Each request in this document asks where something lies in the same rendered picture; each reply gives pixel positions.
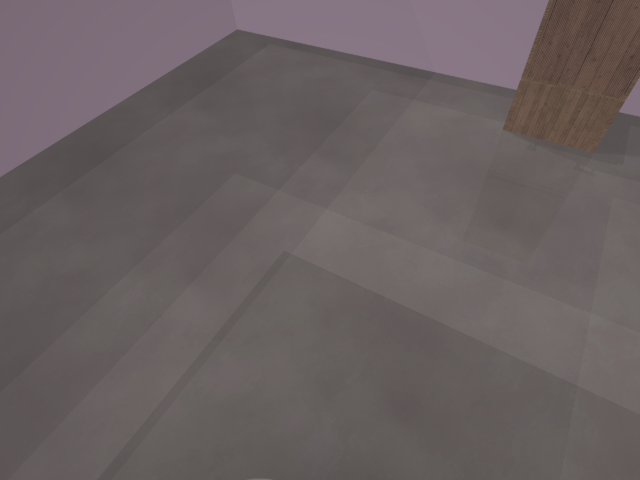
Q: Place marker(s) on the cupboard door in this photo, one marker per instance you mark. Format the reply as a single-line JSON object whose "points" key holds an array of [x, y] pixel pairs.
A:
{"points": [[592, 44]]}

